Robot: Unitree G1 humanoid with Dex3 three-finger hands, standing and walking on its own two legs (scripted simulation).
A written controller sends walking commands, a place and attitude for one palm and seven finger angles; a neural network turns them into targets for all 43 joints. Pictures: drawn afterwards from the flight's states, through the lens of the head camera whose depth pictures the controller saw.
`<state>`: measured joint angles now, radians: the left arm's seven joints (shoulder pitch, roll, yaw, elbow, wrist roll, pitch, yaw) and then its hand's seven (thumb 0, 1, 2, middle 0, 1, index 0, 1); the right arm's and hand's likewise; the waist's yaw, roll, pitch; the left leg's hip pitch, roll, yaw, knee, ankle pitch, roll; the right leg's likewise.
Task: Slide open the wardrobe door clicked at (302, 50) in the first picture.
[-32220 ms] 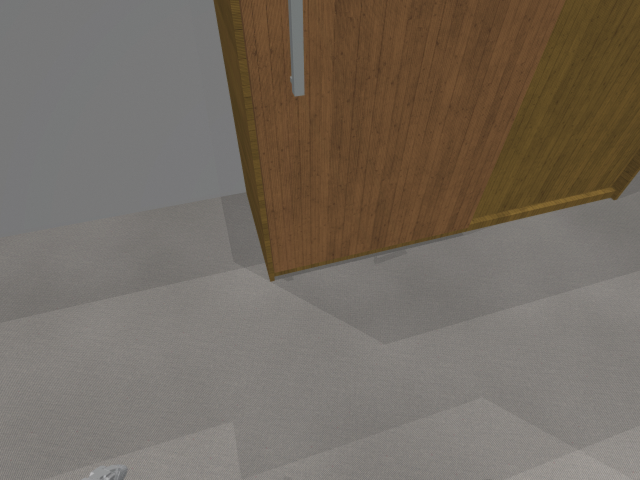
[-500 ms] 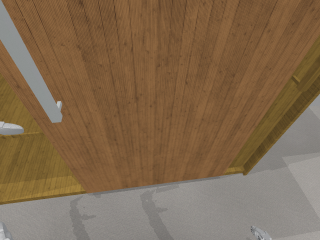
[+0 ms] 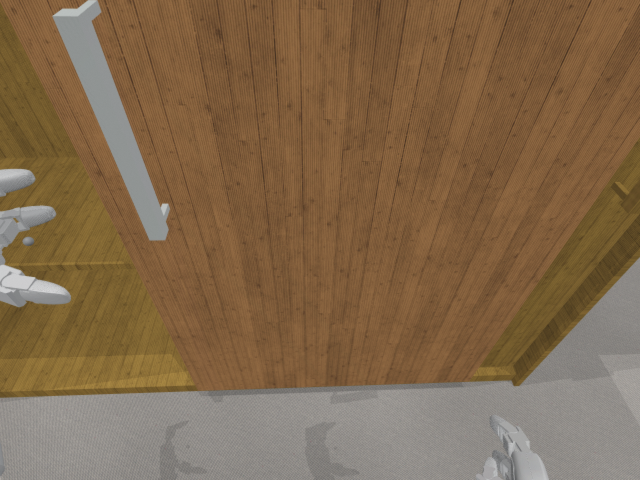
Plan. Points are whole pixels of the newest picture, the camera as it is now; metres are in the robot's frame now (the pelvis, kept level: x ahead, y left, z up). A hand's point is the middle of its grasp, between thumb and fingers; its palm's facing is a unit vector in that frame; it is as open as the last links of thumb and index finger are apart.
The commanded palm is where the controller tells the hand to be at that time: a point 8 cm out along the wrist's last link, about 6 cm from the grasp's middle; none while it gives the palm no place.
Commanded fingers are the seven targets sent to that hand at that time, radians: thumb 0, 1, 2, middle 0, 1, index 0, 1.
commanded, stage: draw the hand back to the body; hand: left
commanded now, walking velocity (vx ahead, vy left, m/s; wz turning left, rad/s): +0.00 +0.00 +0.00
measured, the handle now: (130, 139) +0.47 +0.32 +0.19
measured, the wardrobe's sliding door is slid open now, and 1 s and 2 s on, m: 0.66 0.66 0.66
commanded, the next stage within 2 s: step back with the hand held close in 1.48 s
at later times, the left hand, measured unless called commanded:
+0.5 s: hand (41, 288) +0.24 +0.32 +0.16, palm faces +0.38 -0.90 -0.21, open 14.3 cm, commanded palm +0.19 +0.34 +0.18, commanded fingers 0.00 -0.15 0.39 -0.24 -0.92 -0.24 -0.92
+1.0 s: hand (88, 294) +0.23 +0.26 +0.17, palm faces +0.44 -0.82 -0.36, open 9.8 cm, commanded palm +0.18 +0.30 +0.18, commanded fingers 0.00 0.75 0.83 -0.20 -0.38 -0.20 -0.38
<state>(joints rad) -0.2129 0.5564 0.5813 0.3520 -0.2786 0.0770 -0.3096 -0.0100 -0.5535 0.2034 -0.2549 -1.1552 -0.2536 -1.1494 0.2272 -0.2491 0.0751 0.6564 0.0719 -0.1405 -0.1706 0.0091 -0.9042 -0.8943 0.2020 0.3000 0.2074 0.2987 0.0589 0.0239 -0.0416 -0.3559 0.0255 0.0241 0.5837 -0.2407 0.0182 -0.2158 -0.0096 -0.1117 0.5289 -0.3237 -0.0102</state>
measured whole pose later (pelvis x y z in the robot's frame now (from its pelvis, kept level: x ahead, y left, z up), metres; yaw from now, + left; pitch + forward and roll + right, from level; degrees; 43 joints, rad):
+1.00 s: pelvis +0.02 +0.00 +0.01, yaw -3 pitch -4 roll +0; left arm 0.39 0.35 0.35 -0.31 -0.08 -0.06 0.10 0.01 0.40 0.67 -0.23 -0.59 -0.23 -0.59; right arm 0.20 -0.23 0.02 0.66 0.00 -0.13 -0.08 0.01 -0.91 -0.89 0.20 0.30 0.21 0.30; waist 0.07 0.04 -0.01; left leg -0.14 0.02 0.08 0.42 -0.21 0.01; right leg -0.04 -0.02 -0.05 0.40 -0.29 -0.01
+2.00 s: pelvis -0.02 +0.02 +0.01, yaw -3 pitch -1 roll -2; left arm 0.55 0.43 0.39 -0.48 -0.07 -0.14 0.12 0.02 0.88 0.90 -0.22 -0.31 -0.21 -0.30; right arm 0.19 -0.24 0.00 0.54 0.01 0.02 -0.10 0.01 -0.91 -0.89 0.20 0.30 0.20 0.30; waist 0.02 0.02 0.01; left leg -0.30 0.02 0.08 0.46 -0.15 0.05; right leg -0.19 -0.02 -0.06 0.42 -0.22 0.02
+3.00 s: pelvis -0.19 +0.06 +0.00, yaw -3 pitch -1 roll -6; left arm 0.47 0.49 0.46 -0.49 -0.07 -0.25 0.10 0.02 0.88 0.90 -0.22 -0.31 -0.21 -0.30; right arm 0.19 -0.16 -0.01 0.61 -0.03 -0.11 -0.06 0.01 -0.91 -0.89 0.20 0.30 0.21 0.30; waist -0.01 0.02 0.01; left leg -0.49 0.05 0.02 0.37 0.05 0.05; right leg -0.21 0.12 -0.02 0.63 -0.50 -0.05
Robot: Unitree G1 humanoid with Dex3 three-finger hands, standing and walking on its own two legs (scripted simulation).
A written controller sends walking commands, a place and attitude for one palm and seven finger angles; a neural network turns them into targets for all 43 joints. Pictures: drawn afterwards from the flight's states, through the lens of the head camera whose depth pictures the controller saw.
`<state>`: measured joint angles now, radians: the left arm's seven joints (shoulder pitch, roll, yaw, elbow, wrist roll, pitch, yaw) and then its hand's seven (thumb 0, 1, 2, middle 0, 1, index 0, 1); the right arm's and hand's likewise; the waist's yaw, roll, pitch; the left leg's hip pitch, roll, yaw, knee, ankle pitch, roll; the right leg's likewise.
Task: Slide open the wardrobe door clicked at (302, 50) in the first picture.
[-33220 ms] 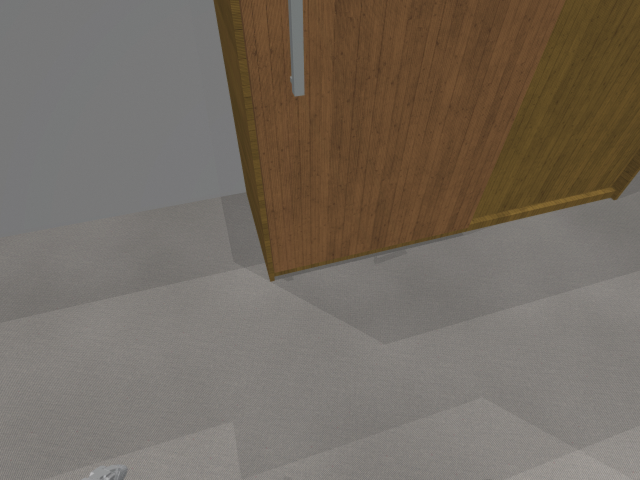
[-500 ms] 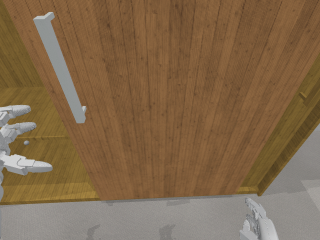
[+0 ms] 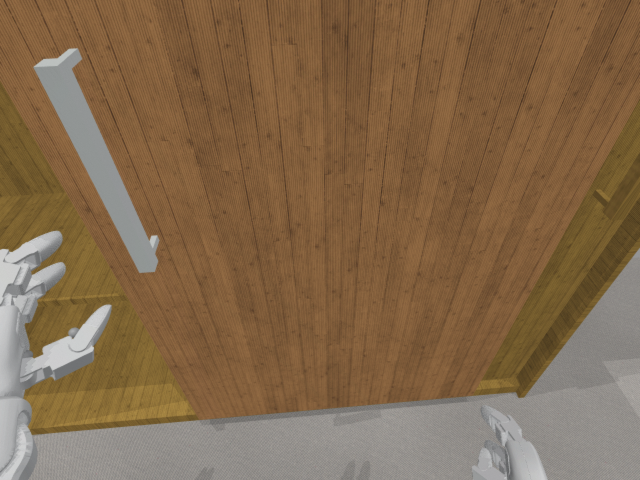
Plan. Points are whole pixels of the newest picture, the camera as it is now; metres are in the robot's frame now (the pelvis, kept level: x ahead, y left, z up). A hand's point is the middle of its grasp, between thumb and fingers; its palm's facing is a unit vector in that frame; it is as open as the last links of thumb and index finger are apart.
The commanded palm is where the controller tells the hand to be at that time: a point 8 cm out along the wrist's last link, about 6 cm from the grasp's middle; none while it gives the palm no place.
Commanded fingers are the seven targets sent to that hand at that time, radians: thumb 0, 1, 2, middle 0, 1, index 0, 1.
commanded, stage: draw the hand back to the body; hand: left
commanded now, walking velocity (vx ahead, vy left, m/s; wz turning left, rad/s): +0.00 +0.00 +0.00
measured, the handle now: (115, 176) +0.43 +0.34 +0.18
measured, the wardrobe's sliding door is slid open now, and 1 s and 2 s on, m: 0.66 0.66 0.66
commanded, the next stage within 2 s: step back with the hand held close in 0.48 s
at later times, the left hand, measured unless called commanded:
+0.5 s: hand (83, 347) +0.18 +0.26 +0.15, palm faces +0.47 -0.81 -0.36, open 7.5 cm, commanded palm +0.14 +0.29 +0.17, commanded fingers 0.00 0.90 0.90 -0.20 -0.30 -0.20 -0.30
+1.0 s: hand (29, 378) +0.15 +0.29 +0.16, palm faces +0.39 -0.80 -0.46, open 7.4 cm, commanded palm +0.09 +0.32 +0.17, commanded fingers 0.00 0.90 0.90 -0.20 -0.30 -0.20 -0.30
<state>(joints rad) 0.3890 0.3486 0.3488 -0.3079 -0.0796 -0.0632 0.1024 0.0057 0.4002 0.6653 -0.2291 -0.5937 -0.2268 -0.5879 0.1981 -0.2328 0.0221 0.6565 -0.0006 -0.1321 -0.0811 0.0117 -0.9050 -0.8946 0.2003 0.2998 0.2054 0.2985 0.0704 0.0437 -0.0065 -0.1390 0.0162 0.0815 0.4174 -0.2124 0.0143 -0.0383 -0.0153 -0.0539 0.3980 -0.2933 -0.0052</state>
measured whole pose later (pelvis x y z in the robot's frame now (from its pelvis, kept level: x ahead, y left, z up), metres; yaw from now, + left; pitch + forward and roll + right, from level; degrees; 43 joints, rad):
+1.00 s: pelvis -0.05 +0.02 +0.00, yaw +0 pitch -1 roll -2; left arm 0.55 0.43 0.39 -0.48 -0.07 -0.14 0.12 0.02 0.88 0.90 -0.22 -0.31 -0.21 -0.30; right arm 0.19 -0.24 0.00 0.54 0.01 0.02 -0.10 0.01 -0.91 -0.89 0.20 0.30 0.20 0.30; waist 0.02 0.02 0.01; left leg -0.30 0.02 0.08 0.46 -0.15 0.05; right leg -0.19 -0.02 -0.06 0.42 -0.22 0.02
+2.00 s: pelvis -0.22 +0.05 -0.01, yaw +0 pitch -1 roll -6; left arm 0.47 0.49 0.46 -0.49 -0.07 -0.25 0.10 0.02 0.88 0.90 -0.22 -0.31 -0.21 -0.30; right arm 0.19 -0.16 -0.01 0.61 -0.03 -0.11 -0.06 0.01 -0.91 -0.89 0.20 0.30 0.21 0.30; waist -0.01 0.02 0.01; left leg -0.49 0.05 0.02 0.37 0.05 0.05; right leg -0.21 0.12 -0.02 0.63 -0.50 -0.05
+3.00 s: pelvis -0.27 +0.11 -0.01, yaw -3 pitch +1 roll -1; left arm 0.57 0.42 0.44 -0.53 -0.05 -0.20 0.14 0.02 0.89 0.90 -0.21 -0.31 -0.21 -0.30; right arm 0.20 -0.16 0.02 0.61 0.00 -0.14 -0.04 0.01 -0.90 -0.89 0.20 0.30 0.21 0.30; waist 0.01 0.00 0.01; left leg -0.34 0.10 0.05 0.57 -0.24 -0.04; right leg -0.17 0.02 -0.06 0.52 -0.36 -0.02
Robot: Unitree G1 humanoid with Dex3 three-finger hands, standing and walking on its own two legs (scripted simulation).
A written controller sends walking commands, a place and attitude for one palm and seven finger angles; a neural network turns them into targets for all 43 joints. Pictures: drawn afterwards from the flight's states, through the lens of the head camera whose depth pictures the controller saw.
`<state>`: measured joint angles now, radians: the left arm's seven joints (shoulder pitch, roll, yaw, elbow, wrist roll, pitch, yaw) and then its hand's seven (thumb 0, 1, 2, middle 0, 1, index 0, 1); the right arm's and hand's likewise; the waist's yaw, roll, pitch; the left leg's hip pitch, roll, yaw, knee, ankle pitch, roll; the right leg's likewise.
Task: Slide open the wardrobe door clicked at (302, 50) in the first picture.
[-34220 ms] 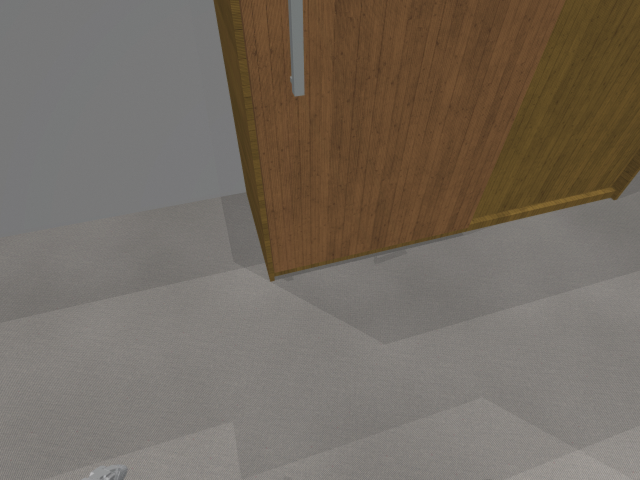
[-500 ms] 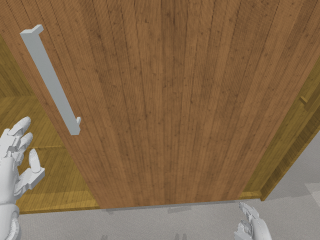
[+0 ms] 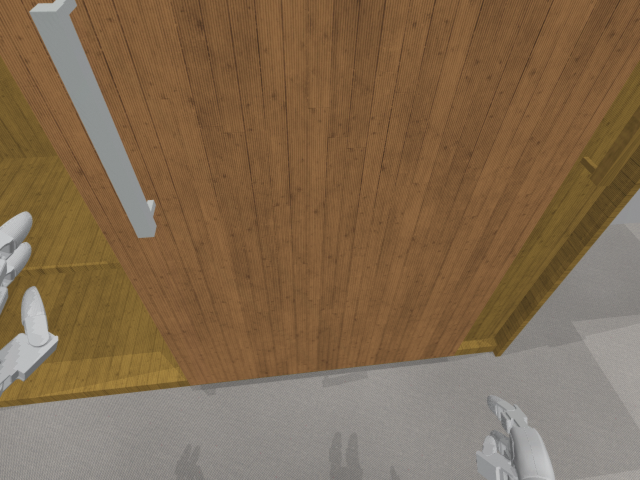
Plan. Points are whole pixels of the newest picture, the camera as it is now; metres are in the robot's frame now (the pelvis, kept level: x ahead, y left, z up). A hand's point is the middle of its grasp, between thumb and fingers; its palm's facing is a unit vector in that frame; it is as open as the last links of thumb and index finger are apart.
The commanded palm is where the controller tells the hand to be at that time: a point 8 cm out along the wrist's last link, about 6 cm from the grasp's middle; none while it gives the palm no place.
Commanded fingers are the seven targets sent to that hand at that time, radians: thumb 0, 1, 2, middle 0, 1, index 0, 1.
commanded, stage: step back with the hand held close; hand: left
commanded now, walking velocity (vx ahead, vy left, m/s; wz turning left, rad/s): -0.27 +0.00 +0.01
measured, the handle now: (113, 136) +0.48 +0.32 +0.18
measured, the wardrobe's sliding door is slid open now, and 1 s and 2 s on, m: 0.66 0.66 0.66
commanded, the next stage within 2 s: stop stepping back and stand still in 0.86 s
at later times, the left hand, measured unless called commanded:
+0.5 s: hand out of the picture +0.12 +0.28 +0.17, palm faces +0.51 -0.79 -0.36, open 7.4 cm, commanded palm +0.05 +0.32 +0.18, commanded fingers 0.00 0.90 0.90 -0.20 -0.30 -0.20 -0.30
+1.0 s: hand out of the picture +0.04 +0.30 +0.17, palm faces +0.39 -0.82 -0.42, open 7.4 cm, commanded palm -0.03 +0.33 +0.18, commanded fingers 0.00 0.90 0.90 -0.20 -0.30 -0.20 -0.30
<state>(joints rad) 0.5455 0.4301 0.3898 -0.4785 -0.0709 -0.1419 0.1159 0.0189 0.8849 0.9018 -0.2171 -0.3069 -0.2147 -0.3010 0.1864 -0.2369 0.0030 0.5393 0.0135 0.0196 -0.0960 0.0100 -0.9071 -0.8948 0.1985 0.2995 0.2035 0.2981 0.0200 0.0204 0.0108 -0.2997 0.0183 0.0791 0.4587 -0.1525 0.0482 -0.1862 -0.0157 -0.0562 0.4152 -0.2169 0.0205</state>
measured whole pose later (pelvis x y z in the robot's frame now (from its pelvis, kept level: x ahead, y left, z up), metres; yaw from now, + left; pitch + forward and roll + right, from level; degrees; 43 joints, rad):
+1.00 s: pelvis -0.17 +0.03 -0.01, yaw +0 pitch -1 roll -6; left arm 0.47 0.49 0.46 -0.49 -0.07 -0.25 0.10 0.02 0.88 0.90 -0.22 -0.31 -0.21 -0.30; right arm 0.19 -0.16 -0.01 0.61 -0.03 -0.11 -0.06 0.01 -0.91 -0.89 0.20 0.30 0.21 0.30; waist -0.01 0.02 0.01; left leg -0.49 0.05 0.02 0.37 0.05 0.05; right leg -0.21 0.12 -0.02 0.63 -0.50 -0.05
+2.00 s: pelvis -0.23 +0.09 -0.01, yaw -3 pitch +1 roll -1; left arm 0.57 0.42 0.44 -0.53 -0.05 -0.20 0.14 0.02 0.89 0.90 -0.21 -0.31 -0.21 -0.30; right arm 0.20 -0.16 0.02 0.61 0.00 -0.14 -0.04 0.01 -0.90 -0.89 0.20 0.30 0.21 0.30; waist 0.01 0.00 0.01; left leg -0.34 0.10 0.05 0.57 -0.24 -0.04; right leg -0.17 0.02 -0.06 0.52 -0.36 -0.02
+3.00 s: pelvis -0.25 +0.14 +0.00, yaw -2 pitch -2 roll +0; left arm 0.17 0.30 0.01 1.11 0.02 -0.01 -0.01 0.01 0.90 0.90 -0.20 -0.30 -0.20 -0.30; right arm 0.14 -0.28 -0.03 1.11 -0.02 0.00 0.00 0.00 -0.91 -0.89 0.20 0.30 0.21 0.30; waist 0.00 0.02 0.02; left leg -0.25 0.01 0.08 0.39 -0.11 0.04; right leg -0.11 -0.07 -0.05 0.40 -0.25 0.04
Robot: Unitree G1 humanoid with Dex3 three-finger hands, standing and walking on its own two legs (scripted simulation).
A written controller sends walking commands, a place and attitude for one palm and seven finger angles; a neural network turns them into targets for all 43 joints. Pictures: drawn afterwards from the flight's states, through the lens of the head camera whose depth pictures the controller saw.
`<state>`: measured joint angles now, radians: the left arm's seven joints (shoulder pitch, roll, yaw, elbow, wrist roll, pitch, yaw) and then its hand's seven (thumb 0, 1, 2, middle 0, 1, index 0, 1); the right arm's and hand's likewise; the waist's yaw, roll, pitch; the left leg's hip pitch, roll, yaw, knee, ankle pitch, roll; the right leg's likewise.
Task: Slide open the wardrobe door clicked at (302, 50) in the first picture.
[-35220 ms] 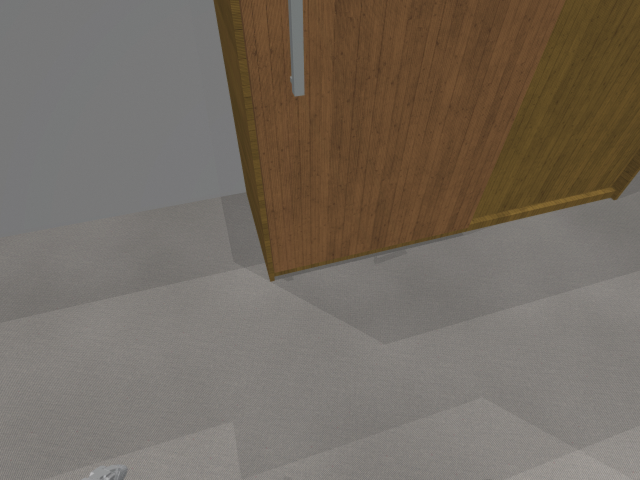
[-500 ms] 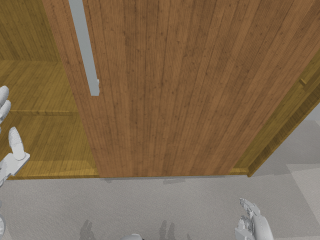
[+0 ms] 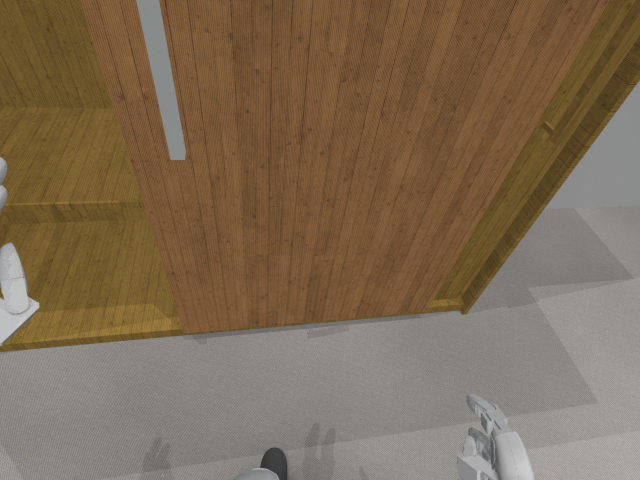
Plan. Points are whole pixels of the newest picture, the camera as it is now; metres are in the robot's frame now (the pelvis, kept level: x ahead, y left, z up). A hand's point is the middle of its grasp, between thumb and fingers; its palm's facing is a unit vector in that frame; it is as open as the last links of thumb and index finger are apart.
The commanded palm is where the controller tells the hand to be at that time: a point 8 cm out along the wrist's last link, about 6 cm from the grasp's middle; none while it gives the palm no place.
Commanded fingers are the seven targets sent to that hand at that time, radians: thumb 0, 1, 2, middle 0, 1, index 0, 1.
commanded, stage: stop stepping back and stand still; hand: left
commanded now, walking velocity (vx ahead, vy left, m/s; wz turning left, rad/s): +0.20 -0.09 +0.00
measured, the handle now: (162, 60) +0.64 +0.30 +0.19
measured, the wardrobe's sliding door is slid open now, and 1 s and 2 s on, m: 0.66 0.66 0.66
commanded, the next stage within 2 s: let the arm hang, fingers relaxed in 0.96 s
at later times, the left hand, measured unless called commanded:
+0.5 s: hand out of the picture +0.12 +0.26 +0.19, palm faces +0.30 -0.82 -0.48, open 7.4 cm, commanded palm +0.08 +0.31 +0.19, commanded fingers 0.00 0.90 0.90 -0.20 -0.30 -0.20 -0.30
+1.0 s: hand out of the picture +0.15 +0.31 +0.18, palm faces +0.38 -0.79 -0.49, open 7.4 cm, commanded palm +0.10 +0.35 +0.19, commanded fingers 0.00 0.90 0.90 -0.20 -0.30 -0.20 -0.30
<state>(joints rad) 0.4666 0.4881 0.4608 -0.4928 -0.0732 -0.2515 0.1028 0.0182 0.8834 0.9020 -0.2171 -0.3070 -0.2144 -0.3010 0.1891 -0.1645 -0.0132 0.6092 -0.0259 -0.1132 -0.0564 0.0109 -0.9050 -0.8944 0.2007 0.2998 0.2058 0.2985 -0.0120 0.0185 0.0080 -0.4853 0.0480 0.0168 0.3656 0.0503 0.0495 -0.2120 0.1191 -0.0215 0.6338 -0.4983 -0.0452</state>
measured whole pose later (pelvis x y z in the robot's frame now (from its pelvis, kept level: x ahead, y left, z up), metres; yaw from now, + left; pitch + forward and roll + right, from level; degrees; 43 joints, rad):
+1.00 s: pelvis -0.06 +0.06 +0.00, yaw -3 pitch +1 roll -1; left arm 0.57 0.42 0.44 -0.53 -0.05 -0.20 0.14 0.02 0.89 0.90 -0.21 -0.31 -0.21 -0.30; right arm 0.20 -0.16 0.02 0.61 0.00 -0.14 -0.04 0.01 -0.90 -0.89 0.20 0.30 0.21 0.30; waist 0.01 0.00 0.01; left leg -0.34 0.10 0.05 0.57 -0.24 -0.04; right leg -0.17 0.02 -0.06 0.52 -0.36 -0.02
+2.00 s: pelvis -0.09 +0.11 +0.01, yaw -2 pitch -2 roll +0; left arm 0.17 0.30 0.01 1.11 0.02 -0.01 -0.01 0.01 0.90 0.90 -0.20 -0.30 -0.20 -0.30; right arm 0.14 -0.28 -0.03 1.11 -0.02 0.00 0.00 0.00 -0.91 -0.89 0.20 0.30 0.21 0.30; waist 0.00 0.02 0.02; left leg -0.25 0.01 0.08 0.39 -0.11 0.04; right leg -0.11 -0.07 -0.05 0.40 -0.25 0.04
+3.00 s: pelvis -0.05 +0.09 +0.02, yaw -2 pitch -1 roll +0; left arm 0.13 0.32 0.00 1.13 0.02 -0.02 -0.01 0.01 0.90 0.90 -0.21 -0.30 -0.20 -0.30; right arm 0.09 -0.33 0.00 1.12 -0.01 -0.01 0.00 0.00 -0.91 -0.89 0.20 0.30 0.21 0.30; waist 0.00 0.00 0.04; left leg -0.17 0.03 0.08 0.33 -0.14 0.00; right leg -0.01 -0.04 -0.06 0.28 -0.25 0.03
